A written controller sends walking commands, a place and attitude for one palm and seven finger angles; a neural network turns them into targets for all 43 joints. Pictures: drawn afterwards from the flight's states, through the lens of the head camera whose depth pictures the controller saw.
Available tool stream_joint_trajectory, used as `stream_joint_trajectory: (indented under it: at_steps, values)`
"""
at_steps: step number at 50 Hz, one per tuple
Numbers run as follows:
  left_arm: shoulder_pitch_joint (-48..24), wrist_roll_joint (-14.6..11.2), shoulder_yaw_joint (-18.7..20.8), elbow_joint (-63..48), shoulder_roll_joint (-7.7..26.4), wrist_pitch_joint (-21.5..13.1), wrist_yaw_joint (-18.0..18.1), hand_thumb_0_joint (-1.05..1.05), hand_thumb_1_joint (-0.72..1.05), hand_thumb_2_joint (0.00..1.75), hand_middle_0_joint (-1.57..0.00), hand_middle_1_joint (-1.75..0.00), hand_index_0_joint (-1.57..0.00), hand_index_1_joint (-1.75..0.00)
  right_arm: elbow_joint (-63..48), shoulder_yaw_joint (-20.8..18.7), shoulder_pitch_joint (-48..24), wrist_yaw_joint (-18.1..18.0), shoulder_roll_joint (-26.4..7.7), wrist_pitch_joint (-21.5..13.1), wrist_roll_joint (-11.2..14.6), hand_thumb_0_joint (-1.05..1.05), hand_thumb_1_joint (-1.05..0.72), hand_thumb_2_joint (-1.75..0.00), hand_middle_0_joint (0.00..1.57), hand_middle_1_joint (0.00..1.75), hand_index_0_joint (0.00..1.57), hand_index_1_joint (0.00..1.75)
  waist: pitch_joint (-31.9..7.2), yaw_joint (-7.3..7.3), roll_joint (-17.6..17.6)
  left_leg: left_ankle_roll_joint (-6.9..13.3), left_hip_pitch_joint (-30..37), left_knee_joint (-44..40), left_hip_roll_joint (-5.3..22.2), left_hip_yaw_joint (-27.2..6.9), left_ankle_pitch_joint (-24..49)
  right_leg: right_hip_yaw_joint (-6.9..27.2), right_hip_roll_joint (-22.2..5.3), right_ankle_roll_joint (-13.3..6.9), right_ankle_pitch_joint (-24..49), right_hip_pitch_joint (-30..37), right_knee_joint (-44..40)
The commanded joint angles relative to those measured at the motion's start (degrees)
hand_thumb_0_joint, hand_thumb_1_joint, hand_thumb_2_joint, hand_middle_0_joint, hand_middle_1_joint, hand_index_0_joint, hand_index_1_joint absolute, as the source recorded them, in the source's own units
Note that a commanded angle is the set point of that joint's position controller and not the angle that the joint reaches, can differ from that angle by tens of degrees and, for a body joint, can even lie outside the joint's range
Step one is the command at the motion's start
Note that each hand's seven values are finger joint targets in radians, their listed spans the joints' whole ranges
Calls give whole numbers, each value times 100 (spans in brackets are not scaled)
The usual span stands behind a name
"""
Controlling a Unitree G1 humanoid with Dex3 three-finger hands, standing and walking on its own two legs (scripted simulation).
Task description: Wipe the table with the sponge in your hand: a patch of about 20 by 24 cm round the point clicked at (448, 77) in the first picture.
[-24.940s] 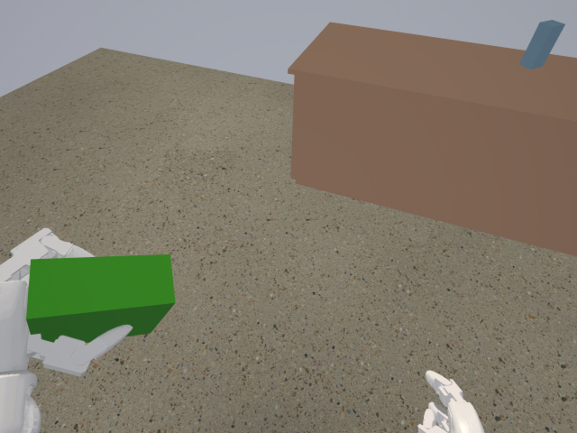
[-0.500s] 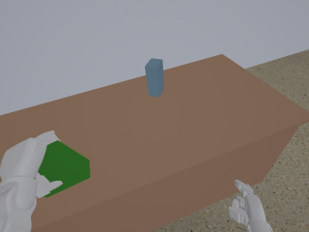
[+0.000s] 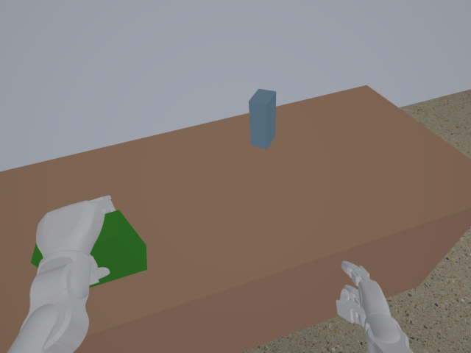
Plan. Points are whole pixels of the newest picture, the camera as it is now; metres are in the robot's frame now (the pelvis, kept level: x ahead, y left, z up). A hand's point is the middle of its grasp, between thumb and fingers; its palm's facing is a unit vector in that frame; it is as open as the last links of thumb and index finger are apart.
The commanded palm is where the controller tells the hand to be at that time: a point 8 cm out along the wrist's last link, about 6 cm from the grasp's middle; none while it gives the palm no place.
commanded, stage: turn the palm down, sponge in hand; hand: left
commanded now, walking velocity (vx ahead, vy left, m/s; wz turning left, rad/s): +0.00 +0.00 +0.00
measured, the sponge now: (101, 257) +0.22 +0.29 +0.05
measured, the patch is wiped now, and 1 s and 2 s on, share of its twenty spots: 0.00 0.00 0.00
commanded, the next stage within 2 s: move the sponge above the wiping area in 0.36 s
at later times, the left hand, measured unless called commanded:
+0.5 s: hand (98, 245) +0.22 +0.28 +0.09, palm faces +0.05 -0.08 -1.00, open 9.6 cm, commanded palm +0.19 +0.27 +0.15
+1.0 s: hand (109, 247) +0.23 +0.27 +0.07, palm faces +0.00 -0.07 -1.00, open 9.6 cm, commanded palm +0.20 +0.27 +0.13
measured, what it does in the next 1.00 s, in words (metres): stands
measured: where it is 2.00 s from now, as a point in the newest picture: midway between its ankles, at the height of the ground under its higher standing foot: outside the picture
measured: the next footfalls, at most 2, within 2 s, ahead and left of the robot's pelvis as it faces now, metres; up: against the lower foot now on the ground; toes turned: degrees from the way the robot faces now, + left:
none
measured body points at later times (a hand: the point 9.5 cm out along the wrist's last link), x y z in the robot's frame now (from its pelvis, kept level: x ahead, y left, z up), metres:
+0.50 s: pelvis +0.00 -0.01 +0.00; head -0.01 -0.05 +0.45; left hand +0.22 +0.28 +0.15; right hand +0.26 -0.20 -0.07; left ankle +0.03 +0.09 -0.74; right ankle +0.01 -0.10 -0.74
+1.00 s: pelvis +0.00 -0.02 +0.00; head -0.01 -0.07 +0.45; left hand +0.23 +0.27 +0.12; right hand +0.25 -0.23 -0.08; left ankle +0.03 +0.09 -0.74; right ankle +0.01 -0.11 -0.74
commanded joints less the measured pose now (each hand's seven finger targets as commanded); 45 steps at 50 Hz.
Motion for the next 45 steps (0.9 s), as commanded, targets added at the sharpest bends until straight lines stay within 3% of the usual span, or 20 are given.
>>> stream_joint_trajectory:
  at_steps: [1, 3, 4, 8, 9, 13, 14, 18, 19, 23, 24, 28, 29, 33, 34, 35, 38, 39, 40, 45]
  values:
    - [-1237, 183, 840, -1132, 1183, -29, 237, 0, 10, 130, -120, -160, -120, -160, -991, -226, -1242, -32, -553, -330, 27, 0, -90, -90, 20, 30, 20, 30, -1166, -37, -305, -70, 661, -389, 240, -747, 1075, 515, 9, -270, 684, 54, -472]
    - [-1375, 218, 1104, -1213, 1478, -16, 242, 0, 10, 130, -120, -160, -120, -160, -980, -212, -1363, -38, -589, -328, 8, 0, -90, -90, 20, 30, 20, 30, -1134, 26, -157, -58, 662, -405, 206, -768, 955, 692, 62, -329, 640, 91, -506]
    - [-1292, 166, 766, -1235, 1074, -34, 224, 0, 10, 130, -120, -160, -120, -160, -1030, -211, -1279, -26, -515, -356, 36, 0, -90, -90, 20, 30, 20, 30, -1179, -53, -209, -51, 657, -380, 223, -714, 1002, 520, 13, -275, 639, 94, -467]
    - [-1473, 257, 1073, -1267, 1474, -69, 248, 0, 10, 130, -120, -160, -120, -160, -963, -214, -1368, -29, -582, -348, 4, 0, -90, -90, 20, 30, 20, 30, -1157, 17, -29, -58, 708, -411, 200, -793, 959, 710, 67, -338, 645, 81, -525]
    - [-1342, 194, 733, -1285, 1049, -91, 240, 0, 10, 130, -120, -160, -120, -160, -1015, -229, -1282, -20, -508, -385, 38, 0, -90, -90, 20, 30, 20, 30, -1185, -56, -95, -47, 698, -367, 207, -711, 1004, 545, 20, -286, 630, 92, -492]
    - [-1416, 242, 1102, -1289, 1486, -123, 283, 0, 10, 130, -120, -160, -120, -160, -957, -239, -1352, -22, -583, -375, 11, 0, -90, -90, 20, 30, 20, 30, -1167, 22, -64, -61, 728, -398, 188, -803, 962, 766, 68, -346, 632, 101, -558]
    - [-1292, 184, 802, -1268, 1105, -127, 272, 0, 10, 130, -120, -160, -120, -160, -1007, -242, -1268, -16, -516, -404, 34, 0, -90, -90, 20, 30, 20, 30, -1211, -33, -103, -40, 718, -357, 187, -692, 1017, 591, 13, -295, 661, 122, -523]
    - [-1423, 231, 1155, -1219, 1532, -97, 318, 0, 10, 130, -120, -160, -120, -160, -942, -248, -1384, -26, -599, -380, 16, 0, -90, -90, 20, 30, 20, 30, -1120, 34, -104, -59, 709, -380, 149, -747, 968, 808, 60, -348, 650, 106, -596]
    - [-1274, 149, 775, -1151, 1057, -86, 303, 0, 10, 130, -120, -160, -120, -160, -992, -254, -1300, -15, -523, -400, 54, 0, -90, -90, 20, 30, 20, 30, -1104, -51, -177, -46, 669, -358, 166, -652, 934, 621, 1, -284, 586, 95, -580]
    - [-1400, 212, 1073, -1176, 1470, -73, 304, 0, 10, 130, -120, -160, -120, -160, -953, -258, -1397, -28, -602, -387, 38, 0, -90, -90, 20, 30, 20, 30, -1095, 19, -82, -51, 708, -389, 117, -692, 852, 824, 46, -337, 561, 112, -632]
    - [-1189, 156, 800, -1124, 1099, -69, 293, 0, 10, 130, -120, -160, -120, -160, -1008, -270, -1318, -18, -536, -413, 64, 0, -90, -90, 20, 30, 20, 30, -1092, -25, -168, -38, 661, -358, 127, -618, 893, 655, 0, -285, 557, 135, -596]
    - [-1291, 208, 1199, -919, 1582, -81, 285, 0, 10, 130, -120, -160, -120, -160, -920, -271, -1365, -45, -643, -369, 39, 0, -90, -90, 20, 30, 20, 30, -1012, 23, -299, -40, 645, -335, 71, -641, 829, 889, 25, -319, 545, 87, -695]
    - [-1318, 149, 759, -985, 1072, -129, 271, 0, 10, 130, -120, -160, -120, -160, -985, -274, -1285, -36, -555, -399, 72, 0, -90, -90, 20, 30, 20, 30, -1043, -99, -237, -27, 638, -309, 101, -547, 833, 715, -16, -268, 558, 69, -652]
    - [-1621, 204, 1006, -693, 1422, -183, 309, 0, 10, 130, -120, -160, -120, -160, -904, -281, -1273, -86, -633, -408, 54, 0, -90, -90, 20, 30, 20, 30, -881, -70, -337, -30, 635, -319, 58, -597, 627, 891, 26, -298, 345, -104, -772]
    - [-1550, 165, 765, -709, 1112, -233, 314, 0, 10, 130, -120, -160, -120, -160, -949, -308, -1205, -97, -577, -449, 78, 0, -90, -90, 20, 30, 20, 30, -1027, -126, -318, 0, 651, -276, 72, -513, 659, 764, -12, -250, 391, -48, -716]
    - [-1575, 191, 1000, -556, 1396, -269, 333, 0, 10, 130, -120, -160, -120, -160, -897, -305, -1167, -106, -616, -458, 64, 0, -90, -90, 20, 30, 20, 30, -1050, -81, -342, -14, 641, -267, 49, -521, 695, 790, -16, -258, 438, -30, -734]
    - [-1753, 262, 1162, -604, 1593, -355, 392, 0, 10, 130, -120, -160, -120, -160, -869, -313, -1228, -125, -640, -460, 36, 0, -90, -90, 20, 30, 20, 30, -1092, -40, -175, -26, 671, -256, 15, -566, 662, 935, 8, -301, 368, -49, -753]
    - [-1630, 169, 719, -636, 1047, -392, 391, 0, 10, 130, -120, -160, -120, -160, -950, -329, -1166, -126, -550, -504, 72, 0, -90, -90, 20, 30, 20, 30, -1041, -130, -130, 4, 659, -242, 53, -481, 674, 762, -30, -248, 405, -70, -713]
    - [-1618, 206, 1057, -416, 1406, -425, 426, 0, 10, 130, -120, -160, -120, -160, -842, -356, -1064, -130, -615, -510, 63, 0, -90, -90, 20, 30, 20, 30, -1127, -94, -270, -12, 661, -214, 49, -501, 709, 792, -11, -261, 440, -78, -730]
    - [-1406, 140, 1004, -336, 1253, -440, 504, 0, 10, 130, -120, -160, -120, -160, -866, -385, -1046, -120, -609, -526, 70, 0, -90, -90, 20, 30, 20, 30, -1072, -107, -278, -7, 563, -181, 50, -456, 800, 808, -35, -243, 638, -34, -685]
